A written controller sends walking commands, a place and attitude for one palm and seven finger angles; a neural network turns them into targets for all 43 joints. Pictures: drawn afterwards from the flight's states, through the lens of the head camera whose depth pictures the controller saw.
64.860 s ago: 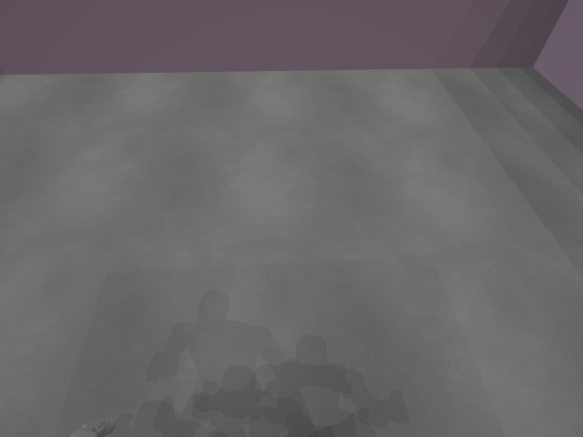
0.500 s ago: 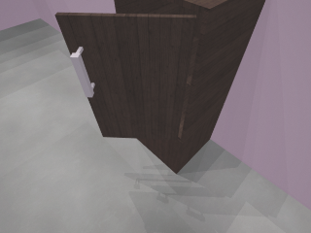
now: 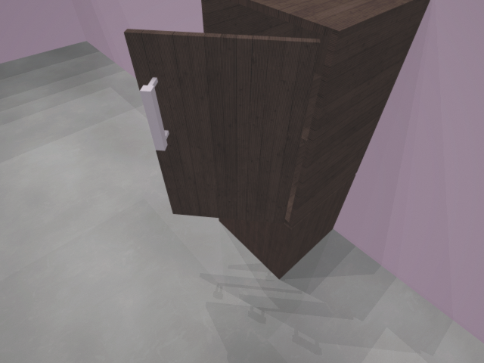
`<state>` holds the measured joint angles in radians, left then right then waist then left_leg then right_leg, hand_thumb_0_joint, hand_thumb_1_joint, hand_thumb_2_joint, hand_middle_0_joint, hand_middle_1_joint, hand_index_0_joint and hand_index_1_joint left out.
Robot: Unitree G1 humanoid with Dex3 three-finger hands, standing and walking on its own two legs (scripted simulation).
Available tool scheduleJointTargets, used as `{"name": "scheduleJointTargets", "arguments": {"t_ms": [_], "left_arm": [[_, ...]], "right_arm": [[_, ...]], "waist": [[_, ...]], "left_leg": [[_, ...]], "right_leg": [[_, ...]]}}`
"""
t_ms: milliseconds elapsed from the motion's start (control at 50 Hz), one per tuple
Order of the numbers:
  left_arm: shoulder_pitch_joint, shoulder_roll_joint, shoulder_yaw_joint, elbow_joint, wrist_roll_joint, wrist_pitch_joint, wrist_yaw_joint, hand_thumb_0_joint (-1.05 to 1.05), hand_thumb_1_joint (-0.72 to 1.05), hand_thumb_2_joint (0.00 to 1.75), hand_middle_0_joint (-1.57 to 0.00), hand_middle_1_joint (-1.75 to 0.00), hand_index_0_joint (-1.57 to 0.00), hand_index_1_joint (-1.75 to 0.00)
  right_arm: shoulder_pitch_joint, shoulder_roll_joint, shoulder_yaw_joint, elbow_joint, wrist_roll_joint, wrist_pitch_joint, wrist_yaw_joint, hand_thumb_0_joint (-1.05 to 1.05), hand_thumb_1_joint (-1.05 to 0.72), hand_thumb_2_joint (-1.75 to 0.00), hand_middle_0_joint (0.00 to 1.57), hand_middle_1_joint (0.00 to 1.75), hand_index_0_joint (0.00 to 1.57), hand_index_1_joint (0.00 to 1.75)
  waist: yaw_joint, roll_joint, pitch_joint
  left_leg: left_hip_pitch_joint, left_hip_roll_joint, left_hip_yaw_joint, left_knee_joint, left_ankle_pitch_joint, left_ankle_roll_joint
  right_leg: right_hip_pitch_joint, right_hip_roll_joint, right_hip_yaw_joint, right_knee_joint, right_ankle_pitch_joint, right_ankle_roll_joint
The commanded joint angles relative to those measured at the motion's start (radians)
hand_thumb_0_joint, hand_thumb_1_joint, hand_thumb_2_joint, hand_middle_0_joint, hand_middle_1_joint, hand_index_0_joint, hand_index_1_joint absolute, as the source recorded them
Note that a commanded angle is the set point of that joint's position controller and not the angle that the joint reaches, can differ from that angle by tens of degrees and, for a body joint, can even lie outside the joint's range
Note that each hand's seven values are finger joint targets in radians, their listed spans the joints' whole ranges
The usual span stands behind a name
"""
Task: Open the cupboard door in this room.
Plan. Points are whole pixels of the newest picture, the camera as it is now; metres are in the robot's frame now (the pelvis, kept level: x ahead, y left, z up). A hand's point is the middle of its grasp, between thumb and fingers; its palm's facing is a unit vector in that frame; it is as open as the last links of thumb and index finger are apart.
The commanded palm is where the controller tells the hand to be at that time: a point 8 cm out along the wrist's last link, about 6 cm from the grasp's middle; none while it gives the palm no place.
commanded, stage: look again from close up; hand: left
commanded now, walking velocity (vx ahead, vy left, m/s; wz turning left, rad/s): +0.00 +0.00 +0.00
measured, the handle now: (157, 115) +0.60 +0.23 +0.09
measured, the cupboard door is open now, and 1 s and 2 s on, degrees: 42 42 42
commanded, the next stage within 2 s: raise the hand with hooked fingers in 0.58 s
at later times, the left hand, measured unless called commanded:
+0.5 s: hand out of the picture +0.01 +0.16 -0.18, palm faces +0.02 -0.99 -0.16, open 7.3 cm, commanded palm none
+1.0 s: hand (162, 286) +0.24 +0.15 +0.01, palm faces -0.02 -1.00 +0.00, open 8.0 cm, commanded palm +0.16 +0.23 -0.03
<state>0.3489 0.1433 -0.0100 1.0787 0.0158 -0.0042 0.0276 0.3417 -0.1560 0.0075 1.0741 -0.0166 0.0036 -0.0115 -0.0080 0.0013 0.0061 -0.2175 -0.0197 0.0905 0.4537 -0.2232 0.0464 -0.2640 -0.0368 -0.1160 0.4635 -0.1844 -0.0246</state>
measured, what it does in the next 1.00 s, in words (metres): stands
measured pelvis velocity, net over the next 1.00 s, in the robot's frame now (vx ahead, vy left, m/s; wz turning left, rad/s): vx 0.02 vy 0.00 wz -0.01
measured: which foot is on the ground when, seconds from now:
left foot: down 0.00-1.00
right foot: down 0.00-1.00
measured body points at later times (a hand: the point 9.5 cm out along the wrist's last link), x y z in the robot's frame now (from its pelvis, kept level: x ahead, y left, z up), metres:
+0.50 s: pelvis +0.02 +0.00 +0.00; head +0.02 +0.01 +0.45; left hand +0.01 +0.21 -0.16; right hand +0.01 -0.20 -0.16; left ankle +0.02 +0.09 -0.74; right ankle +0.04 -0.10 -0.74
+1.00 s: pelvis +0.02 +0.00 -0.04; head +0.04 +0.00 +0.41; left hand +0.24 +0.20 +0.01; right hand +0.20 -0.27 -0.09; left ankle +0.02 +0.09 -0.74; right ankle +0.04 -0.10 -0.74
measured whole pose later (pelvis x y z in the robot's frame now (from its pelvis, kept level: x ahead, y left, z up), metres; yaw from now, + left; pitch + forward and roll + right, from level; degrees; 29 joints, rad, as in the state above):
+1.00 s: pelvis +0.02 +0.00 -0.04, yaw -1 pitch +8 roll +1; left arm 0.37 0.14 0.09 0.12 -0.21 -0.49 -0.21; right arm 0.19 -0.27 -0.05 0.61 0.02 -0.29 0.00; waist -0.03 -0.01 -0.12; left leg -0.54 0.00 0.10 0.85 -0.44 0.04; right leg -0.60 -0.04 -0.09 0.86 -0.40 -0.03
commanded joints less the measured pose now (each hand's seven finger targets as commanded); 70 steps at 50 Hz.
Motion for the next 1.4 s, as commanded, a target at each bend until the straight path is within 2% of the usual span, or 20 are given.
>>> {"name": "scheduleJointTargets", "arguments": {"t_ms": [0,640,660,680,700,720,740,780,800,860,900,940,980,1020,1100,1120,1200,1280,1320,1380], "left_arm": [[0.03,0.087,0.015,-0.033,-0.003,-0.027,0.008,0.0,0.9,0.9,-0.2,-0.3,-0.2,-0.3],[0.046,0.06,0.008,0.008,-0.004,-0.03,0.017,0.0,0.9,0.9,-0.2,-0.3,-0.2,-0.3],[0.095,0.101,0.006,0.052,0.009,-0.037,0.052,0.0,0.9,0.9,-0.2,-0.3,-0.2,-0.3],[-0.654,0.278,0.07,-1.515,-0.209,-0.243,0.032,0.0,0.88,0.89,-0.2,-0.32,-0.2,-0.32],[-0.297,0.225,0.067,-1.295,-0.13,-0.181,0.084,0.0,0.85,0.88,-0.2,-0.33,-0.2,-0.33],[-0.023,0.047,-0.022,-1.103,-0.147,-0.042,0.12,0.0,0.83,0.87,-0.21,-0.34,-0.21,-0.34],[-0.004,-0.078,-0.11,-1.086,-0.174,-0.015,0.106,0.0,0.81,0.86,-0.21,-0.36,-0.21,-0.36],[-0.034,0.019,-0.054,-1.204,-0.191,-0.106,0.081,0.0,0.76,0.84,-0.21,-0.39,-0.21,-0.39],[-0.021,0.011,-0.044,-1.177,-0.187,-0.154,0.063,0.0,0.74,0.83,-0.21,-0.4,-0.21,-0.4],[0.219,-0.02,0.036,-0.975,-0.205,-0.331,-0.064,0.0,0.67,0.8,-0.22,-0.45,-0.22,-0.45],[0.318,0.023,0.123,-0.943,-0.245,-0.477,-0.194,0.0,0.62,0.78,-0.22,-0.48,-0.22,-0.48],[0.32,0.13,0.219,-0.966,-0.249,-0.602,-0.327,0.0,0.57,0.76,-0.22,-0.51,-0.22,-0.51],[0.343,0.19,0.292,-1.029,-0.253,-0.595,-0.366,0.0,0.53,0.74,-0.23,-0.54,-0.23,-0.54],[0.274,0.189,0.299,-1.161,-0.3,-0.539,-0.371,0.0,0.48,0.72,-0.23,-0.57,-0.23,-0.57],[0.121,0.193,0.296,-1.407,-0.315,-0.531,-0.315,0.0,0.39,0.68,-0.24,-0.63,-0.24,-0.63],[0.029,0.197,0.268,-1.455,-0.317,-0.546,-0.318,0.0,0.36,0.67,-0.24,-0.64,-0.24,-0.64],[-0.053,0.216,0.246,-1.365,-0.322,-0.574,-0.392,0.0,0.27,0.63,-0.25,-0.7,-0.25,-0.7],[-0.062,0.291,0.324,-1.237,-0.374,-0.467,-0.497,0.0,0.18,0.59,-0.25,-0.76,-0.25,-0.76],[-0.042,0.345,0.396,-1.179,-0.403,-0.398,-0.515,0.0,0.13,0.57,-0.25,-0.8,-0.25,-0.8],[-0.013,0.335,0.433,-1.195,-0.428,-0.354,-0.498,0.0,0.06,0.54,-0.26,-0.84,-0.26,-0.84]], "right_arm": [[0.051,-0.079,-0.01,-0.017,-0.001,-0.027,-0.007,0.0,-0.9,-0.9,0.2,0.3,0.2,0.3],[0.016,-0.055,-0.004,0.051,0.007,-0.042,-0.02,0.0,-0.9,-0.9,0.2,0.3,0.2,0.3],[-0.078,-0.098,-0.006,-0.022,0.016,-0.048,-0.012,0.0,-0.9,-0.9,0.2,0.3,0.2,0.3],[-0.063,-0.287,-0.029,-0.407,0.052,-0.184,-0.051,0.0,-0.9,-0.9,0.2,0.3,0.2,0.3],[-0.15,-0.202,0.004,-0.357,0.058,-0.278,-0.079,0.0,-0.9,-0.9,0.2,0.3,0.2,0.3],[-0.139,-0.153,-0.016,-0.358,0.074,-0.308,-0.073,0.0,-0.9,-0.9,0.2,0.3,0.2,0.3],[-0.104,-0.162,-0.012,-0.341,0.085,-0.325,-0.07,0.0,-0.9,-0.9,0.2,0.3,0.2,0.3],[-0.131,-0.235,-0.034,-0.422,0.071,-0.368,-0.075,0.0,-0.9,-0.9,0.2,0.3,0.2,0.3],[-0.131,-0.237,-0.039,-0.449,0.054,-0.378,-0.071,0.0,-0.9,-0.9,0.2,0.3,0.2,0.3],[-0.161,-0.223,-0.071,-0.531,0.033,-0.379,-0.032,0.0,-0.9,-0.9,0.2,0.3,0.2,0.3],[-0.191,-0.224,-0.091,-0.579,0.028,-0.362,0.001,0.0,-0.9,-0.9,0.2,0.3,0.2,0.3],[-0.222,-0.238,-0.108,-0.639,0.027,-0.337,0.036,0.0,-0.9,-0.9,0.2,0.3,0.2,0.3],[-0.246,-0.224,-0.112,-0.695,0.039,-0.309,0.033,0.0,-0.9,-0.9,0.2,0.3,0.2,0.3],[-0.245,-0.216,-0.107,-0.737,0.044,-0.274,0.021,0.0,-0.9,-0.9,0.2,0.3,0.2,0.3],[-0.173,-0.188,-0.095,-0.746,0.046,-0.249,-0.011,0.0,-0.9,-0.9,0.2,0.3,0.2,0.3],[-0.151,-0.195,-0.084,-0.733,0.037,-0.25,-0.018,0.0,-0.9,-0.9,0.2,0.3,0.2,0.3],[-0.143,-0.212,-0.068,-0.674,0.049,-0.283,-0.044,0.0,-0.9,-0.9,0.2,0.3,0.2,0.3],[-0.158,-0.234,-0.053,-0.657,0.067,-0.302,-0.061,0.0,-0.9,-0.9,0.2,0.3,0.2,0.3],[-0.17,-0.237,-0.046,-0.656,0.071,-0.302,-0.066,0.0,-0.9,-0.9,0.2,0.3,0.2,0.3],[-0.18,-0.218,-0.04,-0.665,0.067,-0.307,-0.063,0.0,-0.9,-0.9,0.2,0.3,0.2,0.3]], "waist": [[0.001,-0.01,0.073],[0.014,-0.007,0.073],[0.045,0.011,0.104],[-0.1,0.242,-0.385],[-0.006,0.293,-0.366],[-0.024,0.205,-0.164],[-0.034,0.077,-0.025],[-0.053,-0.063,0.011],[-0.063,-0.157,0.018],[0.021,-0.268,0.001],[0.057,-0.233,-0.059],[0.069,-0.062,-0.121],[0.102,-0.034,-0.23],[0.097,0.031,-0.274],[0.028,0.11,-0.319],[-0.018,0.059,-0.294],[-0.068,0.033,-0.261],[-0.039,0.036,-0.315],[-0.003,0.027,-0.338],[0.024,-0.005,-0.36]], "left_leg": [[-0.112,0.11,-0.155,-0.154,-0.136,-0.001],[-0.014,0.13,-0.123,-0.157,0.089,-0.01],[-0.047,0.146,-0.084,0.016,0.185,-0.036],[0.209,0.034,-0.116,-0.074,0.197,-0.043],[0.187,0.069,-0.103,-0.1,0.228,-0.056],[0.036,0.084,-0.142,-0.135,0.091,-0.082],[-0.047,0.065,-0.147,-0.119,-0.054,-0.058],[-0.126,0.043,-0.168,-0.037,-0.177,-0.032],[-0.165,0.032,-0.168,0.016,-0.175,-0.028],[-0.312,0.011,-0.125,0.164,-0.158,-0.049],[-0.404,-0.005,-0.091,0.273,-0.11,-0.06],[-0.428,-0.019,-0.073,0.354,-0.028,-0.07],[-0.468,-0.02,-0.051,0.389,0.03,-0.05],[-0.457,-0.021,-0.053,0.4,0.05,-0.046],[-0.402,0.008,-0.084,0.441,0.096,-0.031],[-0.41,0.016,-0.102,0.462,0.083,-0.025],[-0.456,0.026,-0.115,0.505,-0.005,-0.017],[-0.448,0.021,-0.115,0.473,0.001,-0.013],[-0.434,0.021,-0.123,0.445,0.034,-0.015],[-0.407,0.02,-0.124,0.392,0.075,-0.02]], "right_leg": [[0.031,-0.094,0.157,-0.128,-0.165,-0.024],[0.114,-0.095,0.127,-0.111,0.099,-0.014],[0.047,-0.13,0.16,-0.061,0.354,-0.007],[0.146,-0.011,0.093,-0.004,0.181,-0.003],[0.095,0.016,0.069,0.067,-0.012,-0.03],[-0.019,0.017,0.025,0.095,-0.132,-0.013],[-0.065,0.025,0.015,0.069,-0.116,-0.004],[-0.116,0.024,0.02,0.027,-0.185,0.004],[-0.167,0.026,0.015,0.042,-0.226,0.007],[-0.282,0.032,0.01,0.157,-0.311,-0.002],[-0.291,0.027,0.032,0.244,-0.253,-0.013],[-0.262,0.015,0.055,0.337,-0.098,-0.033],[-0.23,0.014,0.079,0.399,0.001,-0.029],[-0.213,0.021,0.097,0.41,0.028,-0.021],[-0.243,0.029,0.12,0.391,0.097,-0.006],[-0.277,0.035,0.122,0.393,0.098,0.001],[-0.321,0.027,0.155,0.344,-0.025,0.013],[-0.218,0.011,0.181,0.288,-0.041,0.021],[-0.147,0.005,0.187,0.275,0.002,0.026],[-0.079,-0.009,0.171,0.26,0.096,0.038]]}}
